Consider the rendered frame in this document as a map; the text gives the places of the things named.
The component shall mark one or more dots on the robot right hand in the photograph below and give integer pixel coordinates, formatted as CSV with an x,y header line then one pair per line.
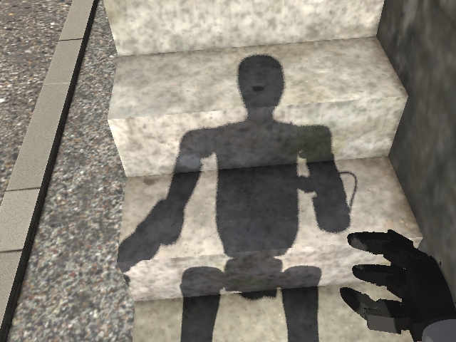
x,y
413,276

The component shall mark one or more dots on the right robot forearm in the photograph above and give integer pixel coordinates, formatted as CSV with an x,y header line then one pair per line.
x,y
441,331

